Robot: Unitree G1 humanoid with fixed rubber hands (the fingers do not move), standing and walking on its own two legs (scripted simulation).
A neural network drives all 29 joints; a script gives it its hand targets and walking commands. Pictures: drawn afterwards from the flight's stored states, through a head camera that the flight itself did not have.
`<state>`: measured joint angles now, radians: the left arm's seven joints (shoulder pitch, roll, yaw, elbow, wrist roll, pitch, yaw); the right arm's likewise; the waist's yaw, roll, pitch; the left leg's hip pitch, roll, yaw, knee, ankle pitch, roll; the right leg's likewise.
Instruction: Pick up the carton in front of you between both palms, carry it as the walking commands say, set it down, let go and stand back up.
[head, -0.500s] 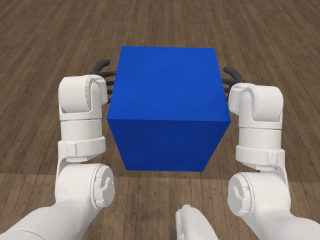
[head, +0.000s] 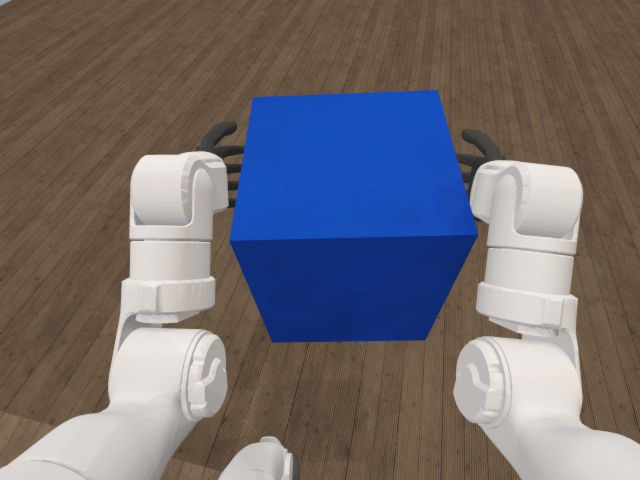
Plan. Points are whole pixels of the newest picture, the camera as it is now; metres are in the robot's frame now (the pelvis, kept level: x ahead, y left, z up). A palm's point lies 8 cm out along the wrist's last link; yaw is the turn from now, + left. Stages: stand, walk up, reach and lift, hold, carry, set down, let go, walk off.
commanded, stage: carry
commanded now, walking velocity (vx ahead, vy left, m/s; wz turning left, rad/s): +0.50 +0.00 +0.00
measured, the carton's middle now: (346, 229) +0.38 +0.02 +0.11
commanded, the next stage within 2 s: none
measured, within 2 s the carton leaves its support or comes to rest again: neither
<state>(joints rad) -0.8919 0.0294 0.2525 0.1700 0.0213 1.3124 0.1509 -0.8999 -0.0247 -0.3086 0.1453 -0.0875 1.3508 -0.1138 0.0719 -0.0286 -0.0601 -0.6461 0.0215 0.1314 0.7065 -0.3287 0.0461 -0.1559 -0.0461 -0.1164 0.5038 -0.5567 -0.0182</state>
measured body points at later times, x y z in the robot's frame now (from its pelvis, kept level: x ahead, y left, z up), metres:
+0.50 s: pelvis +0.31 -0.01 +0.03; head +0.31 -0.02 +0.48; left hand +0.70 +0.14 +0.21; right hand +0.70 -0.16 +0.20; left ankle +0.19 +0.10 -0.62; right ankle +0.38 -0.08 -0.69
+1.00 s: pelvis +0.65 +0.02 +0.04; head +0.68 +0.03 +0.49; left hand +0.99 +0.16 +0.10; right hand +0.96 -0.14 +0.11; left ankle +0.71 +0.09 -0.69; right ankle +0.50 -0.08 -0.60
